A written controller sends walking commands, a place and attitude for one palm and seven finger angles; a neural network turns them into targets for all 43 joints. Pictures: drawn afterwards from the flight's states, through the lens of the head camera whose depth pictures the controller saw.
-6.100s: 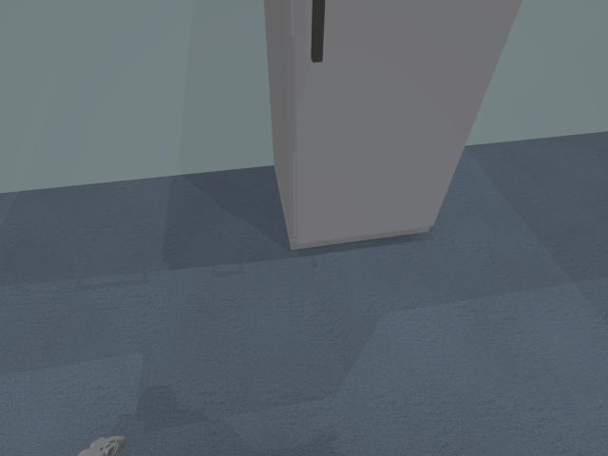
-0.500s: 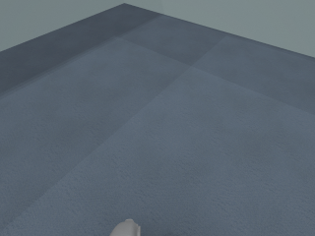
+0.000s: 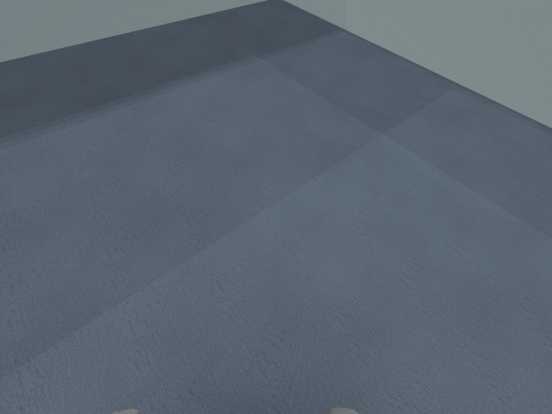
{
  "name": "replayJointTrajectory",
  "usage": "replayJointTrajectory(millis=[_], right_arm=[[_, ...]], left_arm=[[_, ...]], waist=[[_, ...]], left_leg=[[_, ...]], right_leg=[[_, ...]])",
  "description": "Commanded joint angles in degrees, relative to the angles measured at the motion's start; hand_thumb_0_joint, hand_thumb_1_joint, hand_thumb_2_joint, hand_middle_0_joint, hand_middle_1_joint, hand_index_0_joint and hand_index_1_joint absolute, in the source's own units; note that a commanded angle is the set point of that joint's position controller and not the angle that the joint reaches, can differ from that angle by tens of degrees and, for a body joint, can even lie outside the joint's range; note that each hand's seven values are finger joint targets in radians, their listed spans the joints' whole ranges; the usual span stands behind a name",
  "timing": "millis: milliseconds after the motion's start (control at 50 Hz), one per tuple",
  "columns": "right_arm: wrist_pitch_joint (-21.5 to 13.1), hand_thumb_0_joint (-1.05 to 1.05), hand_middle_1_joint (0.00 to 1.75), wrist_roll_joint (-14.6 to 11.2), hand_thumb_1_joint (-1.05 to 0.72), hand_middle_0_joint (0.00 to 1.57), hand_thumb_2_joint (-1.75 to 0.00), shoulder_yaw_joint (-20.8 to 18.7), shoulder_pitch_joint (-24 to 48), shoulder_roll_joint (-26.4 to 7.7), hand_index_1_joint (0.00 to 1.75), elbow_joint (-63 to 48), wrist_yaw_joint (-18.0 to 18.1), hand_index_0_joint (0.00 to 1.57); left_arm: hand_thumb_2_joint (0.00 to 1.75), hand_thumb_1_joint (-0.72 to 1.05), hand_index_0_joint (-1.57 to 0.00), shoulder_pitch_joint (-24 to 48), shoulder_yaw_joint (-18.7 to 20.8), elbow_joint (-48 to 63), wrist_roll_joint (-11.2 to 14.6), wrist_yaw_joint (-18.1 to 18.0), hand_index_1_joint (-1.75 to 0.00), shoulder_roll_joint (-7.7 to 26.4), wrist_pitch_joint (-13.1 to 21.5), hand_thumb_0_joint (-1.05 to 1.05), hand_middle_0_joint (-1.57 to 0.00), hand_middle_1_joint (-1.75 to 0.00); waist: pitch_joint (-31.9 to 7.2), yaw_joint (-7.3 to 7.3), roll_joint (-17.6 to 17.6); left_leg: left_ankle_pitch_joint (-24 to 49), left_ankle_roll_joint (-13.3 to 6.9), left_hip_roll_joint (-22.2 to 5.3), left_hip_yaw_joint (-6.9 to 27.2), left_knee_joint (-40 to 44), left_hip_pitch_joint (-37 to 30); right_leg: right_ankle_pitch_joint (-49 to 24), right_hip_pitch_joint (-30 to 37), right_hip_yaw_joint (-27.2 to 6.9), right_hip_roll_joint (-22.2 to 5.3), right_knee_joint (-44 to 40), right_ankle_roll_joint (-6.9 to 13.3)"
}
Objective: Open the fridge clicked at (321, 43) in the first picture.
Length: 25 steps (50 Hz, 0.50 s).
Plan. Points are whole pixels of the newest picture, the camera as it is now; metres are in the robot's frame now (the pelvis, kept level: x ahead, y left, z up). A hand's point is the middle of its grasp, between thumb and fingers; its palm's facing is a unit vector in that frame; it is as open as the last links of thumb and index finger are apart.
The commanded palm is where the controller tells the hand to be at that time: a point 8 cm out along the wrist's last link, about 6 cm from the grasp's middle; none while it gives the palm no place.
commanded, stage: turn to face it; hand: left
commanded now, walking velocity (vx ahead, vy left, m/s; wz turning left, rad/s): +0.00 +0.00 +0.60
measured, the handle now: out of the picture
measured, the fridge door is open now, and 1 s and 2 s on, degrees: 0 0 0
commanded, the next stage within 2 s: none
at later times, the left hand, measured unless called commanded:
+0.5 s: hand out of the picture +0.01 +0.15 -0.14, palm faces +0.31 -0.89 -0.33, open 7.4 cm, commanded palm none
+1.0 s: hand out of the picture -0.12 +0.17 -0.19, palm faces +0.63 -0.74 -0.25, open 7.4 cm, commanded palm none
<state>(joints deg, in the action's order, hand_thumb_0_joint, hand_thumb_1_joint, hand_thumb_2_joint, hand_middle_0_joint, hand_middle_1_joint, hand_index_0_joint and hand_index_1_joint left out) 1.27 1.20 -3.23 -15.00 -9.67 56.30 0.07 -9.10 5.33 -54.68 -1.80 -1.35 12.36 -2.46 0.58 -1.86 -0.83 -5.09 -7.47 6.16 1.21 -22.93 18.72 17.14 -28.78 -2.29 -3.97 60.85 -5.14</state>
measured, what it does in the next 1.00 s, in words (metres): steps on the spot, turning left: right foot, then left foot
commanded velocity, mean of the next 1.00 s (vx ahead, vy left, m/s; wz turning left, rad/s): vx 0.00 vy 0.00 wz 0.60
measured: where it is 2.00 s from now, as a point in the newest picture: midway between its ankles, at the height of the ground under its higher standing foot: outside the picture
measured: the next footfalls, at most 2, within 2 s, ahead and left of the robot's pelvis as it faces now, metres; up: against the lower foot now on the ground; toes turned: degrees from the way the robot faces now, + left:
right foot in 0.38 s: +0.04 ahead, -0.17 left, +0.00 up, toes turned +16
left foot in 0.86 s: -0.03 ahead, +0.07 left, +0.00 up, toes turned +40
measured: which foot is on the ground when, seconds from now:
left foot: down 0.00-0.38, up 0.40-0.84, down 0.86-1.00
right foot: up 0.00-0.36, down 0.38-0.88, up 0.90-1.00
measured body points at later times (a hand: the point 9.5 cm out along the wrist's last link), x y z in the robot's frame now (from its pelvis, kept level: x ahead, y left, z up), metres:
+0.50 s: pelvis +0.00 -0.08 +0.00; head +0.04 -0.09 +0.45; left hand -0.01 +0.20 -0.12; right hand +0.12 -0.33 -0.15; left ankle +0.00 +0.04 -0.67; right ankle +0.00 -0.18 -0.74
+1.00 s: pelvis +0.00 -0.02 -0.01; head +0.03 +0.04 +0.44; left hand -0.15 +0.21 -0.17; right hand +0.27 -0.13 -0.12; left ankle -0.07 +0.05 -0.74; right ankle +0.04 -0.18 -0.66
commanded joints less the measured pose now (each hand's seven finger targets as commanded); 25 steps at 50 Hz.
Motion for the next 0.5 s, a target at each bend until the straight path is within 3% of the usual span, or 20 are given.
replayJointTrajectory(millis=[0,80,140,220,280,320,340,360,380,400,420,460,480], right_arm=[[-0.9,0.0,0.3,-0.1,-0.9,0.2,-0.9,-3.4,-2.9,-11.3,0.3,-3.8,0.6,0.2],[-0.5,0.0,0.3,0.0,-0.9,0.2,-0.9,-3.8,-4.1,-12.1,0.3,-3.9,0.7,0.2],[-0.1,0.0,0.3,0.1,-0.9,0.2,-0.9,-4.1,-4.0,-12.9,0.3,-4.4,0.6,0.2],[0.6,0.0,0.3,0.3,-0.9,0.2,-0.9,-4.5,-3.0,-13.9,0.3,-5.1,0.4,0.2],[1.1,0.0,0.3,0.2,-0.9,0.2,-0.9,-4.8,-0.4,-14.4,0.3,-6.1,0.0,0.2],[1.6,0.0,0.3,-0.1,-0.9,0.2,-0.9,-4.9,1.7,-13.7,0.3,-6.7,-0.3,0.2],[1.9,0.0,0.3,-0.6,-0.9,0.2,-0.9,-4.7,1.1,-11.3,0.3,-6.8,-0.4,0.2],[1.8,0.0,0.3,-0.9,-0.9,0.2,-0.9,-4.4,-0.7,-8.0,0.3,-7.9,0.0,0.2],[1.3,0.0,0.3,0.3,-0.9,0.2,-0.9,-5.0,0.2,-11.6,0.3,-8.1,0.0,0.2],[1.7,0.0,0.3,0.6,-0.9,0.2,-0.9,-4.8,-0.8,-11.3,0.3,-7.6,-0.6,0.2],[2.3,0.0,0.3,0.6,-0.9,0.2,-0.9,-4.7,-1.8,-10.3,0.3,-6.5,-0.9,0.2],[2.2,0.0,0.3,0.3,-0.9,0.2,-0.9,-4.0,-1.6,-9.9,0.3,-6.0,-1.4,0.2],[2.1,0.0,0.3,0.1,-0.9,0.2,-0.9,-3.9,-0.9,-9.5,0.3,-6.2,-1.6,0.2]], left_arm=[[0.9,0.9,-0.2,-0.4,0.8,4.3,0.3,-0.3,-0.3,4.9,0.6,0.0,-0.2,-0.3],[0.9,0.9,-0.2,1.4,0.6,5.7,0.5,-0.3,-0.3,5.8,0.6,0.0,-0.2,-0.3],[0.9,0.9,-0.2,1.7,0.4,6.4,0.9,-0.5,-0.3,6.0,0.6,0.0,-0.2,-0.3],[0.9,0.9,-0.2,0.0,0.1,6.7,1.3,-0.8,-0.3,6.0,0.6,0.0,-0.2,-0.3],[0.9,0.9,-0.2,-4.1,0.2,6.1,1.7,-0.9,-0.3,6.7,0.5,0.0,-0.2,-0.3],[0.9,0.9,-0.2,-8.7,0.7,5.1,1.9,-1.1,-0.3,8.0,0.6,0.0,-0.2,-0.3],[0.9,0.9,-0.2,-9.5,1.3,5.2,1.5,-1.4,-0.3,10.9,0.9,0.0,-0.2,-0.3],[0.9,0.9,-0.2,-6.5,2.1,7.0,0.2,-1.8,-0.3,15.7,1.3,0.0,-0.2,-0.3],[0.9,0.9,-0.2,0.0,1.0,8.9,0.6,-1.9,-0.3,14.3,1.2,0.0,-0.2,-0.3],[0.9,0.9,-0.2,4.7,0.2,10.4,0.7,-1.8,-0.3,12.0,1.5,0.0,-0.2,-0.3],[0.9,0.9,-0.2,6.6,0.1,10.5,1.1,-1.5,-0.3,10.2,2.1,0.0,-0.2,-0.3],[0.9,0.9,-0.2,4.1,-1.1,9.2,1.2,-1.0,-0.3,7.7,2.9,0.0,-0.2,-0.3],[0.9,0.9,-0.2,1.8,-1.2,8.5,1.1,-1.0,-0.3,7.3,3.2,0.0,-0.2,-0.3]], waist=[[-2.4,-0.1,6.5],[-3.6,-0.79,8.1],[-4.1,-0.91,7.5],[-5.0,-0.43,7.9],[-5.1,1.25,9.1],[-5.0,3.24,9.2],[-5.1,3.5,1.9],[-4.5,2.94,-14.9],[-0.2,1.17,-10.0],[0.6,-1.43,-5.7],[1.4,-2.61,-6.5],[3.5,-2.08,-5.5],[3.6,-1.52,-5.3]], left_leg=[[-12.8,0.5,-16.4,24.4,10.3,-7.8],[-9.1,0.1,-15.6,27.9,9.1,-11.0],[-8.7,-1.2,-15.6,30.3,8.7,-9.8],[-7.5,-1.0,-14.6,31.8,8.6,-8.0],[-7.8,2.2,-11.8,29.8,8.9,-3.3],[-13.0,7.3,-8.4,25.9,7.7,4.2],[-19.3,9.7,-5.2,20.8,-0.9,12.6],[-24.0,11.8,2.2,8.3,-20.4,21.2],[-24.9,10.7,0.1,6.0,-32.5,18.8],[-20.6,9.9,-1.7,6.1,-39.2,15.3],[-18.2,10.5,-2.8,4.4,-42.9,14.6],[-13.8,11.5,-4.8,1.6,-46.7,16.4],[-13.1,11.7,-5.3,1.1,-46.8,17.3]], right_leg=[[2.2,-4.1,-0.6,0.7,-3.4,-0.5],[4.8,-3.3,-1.2,2.2,-7.2,-0.2],[6.5,-0.5,-1.5,3.1,-10.1,0.4],[7.6,5.3,-1.2,5.0,-16.1,1.6],[6.1,14.6,0.2,6.5,-26.3,2.9],[0.3,25.7,1.6,5.9,-38.5,4.2],[3.7,32.7,-5.5,-2.1,-45.7,6.9],[14.8,32.0,-25.1,-19.4,-53.1,13.3],[10.8,18.8,-22.5,-24.5,-53.3,15.5],[5.5,13.5,-15.9,-20.7,-51.9,14.3],[0.0,13.0,-11.3,-16.2,-49.9,12.3],[-14.6,16.1,-2.2,-12.1,-45.0,10.7],[-20.4,17.7,-0.5,-12.0,-43.6,10.2]])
